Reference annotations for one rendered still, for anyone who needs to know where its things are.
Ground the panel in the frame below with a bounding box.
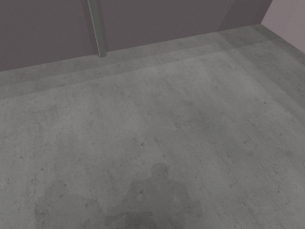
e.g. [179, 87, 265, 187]
[88, 0, 106, 57]

